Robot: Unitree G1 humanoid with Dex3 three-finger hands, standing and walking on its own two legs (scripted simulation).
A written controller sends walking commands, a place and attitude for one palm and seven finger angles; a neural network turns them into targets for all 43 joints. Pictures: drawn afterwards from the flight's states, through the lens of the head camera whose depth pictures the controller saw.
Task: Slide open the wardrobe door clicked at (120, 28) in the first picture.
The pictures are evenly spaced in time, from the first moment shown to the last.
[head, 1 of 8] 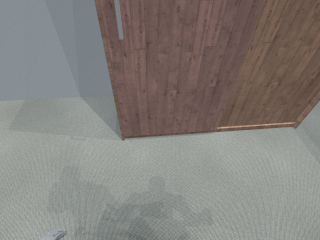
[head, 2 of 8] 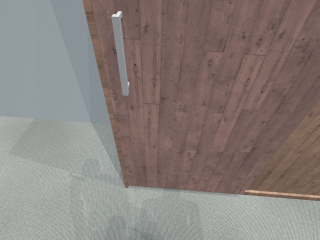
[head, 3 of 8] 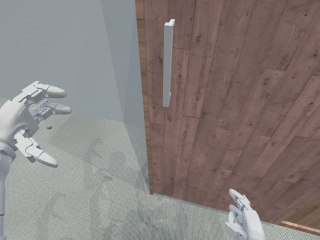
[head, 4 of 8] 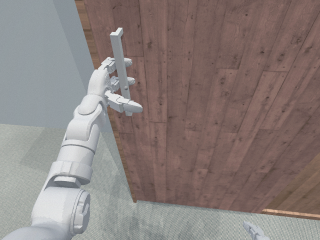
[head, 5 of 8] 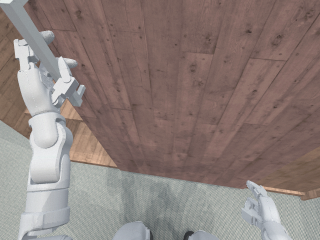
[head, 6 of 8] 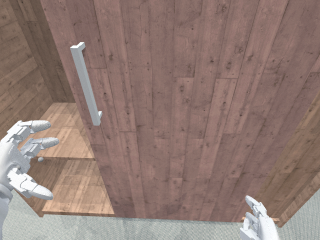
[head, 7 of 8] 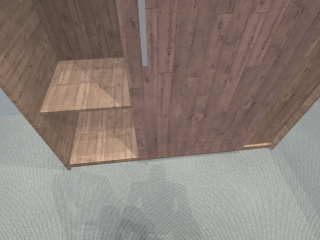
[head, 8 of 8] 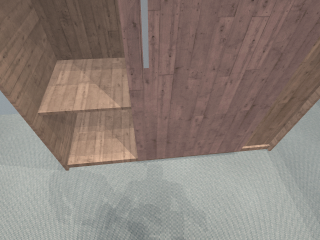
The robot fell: no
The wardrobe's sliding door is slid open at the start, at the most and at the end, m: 0.00 0.47 0.47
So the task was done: yes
